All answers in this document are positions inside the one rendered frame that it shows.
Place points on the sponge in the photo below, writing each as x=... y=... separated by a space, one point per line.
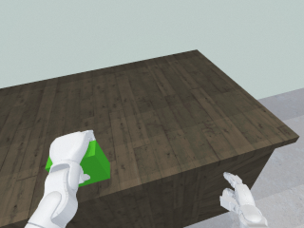
x=94 y=163

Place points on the robot right forearm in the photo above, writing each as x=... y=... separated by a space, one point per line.
x=249 y=216

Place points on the left robot hand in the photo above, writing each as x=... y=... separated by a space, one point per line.
x=72 y=147

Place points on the table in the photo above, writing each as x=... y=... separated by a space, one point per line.
x=169 y=126

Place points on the right robot hand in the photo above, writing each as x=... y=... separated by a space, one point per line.
x=232 y=200

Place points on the robot left forearm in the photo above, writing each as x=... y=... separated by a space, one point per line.
x=59 y=203

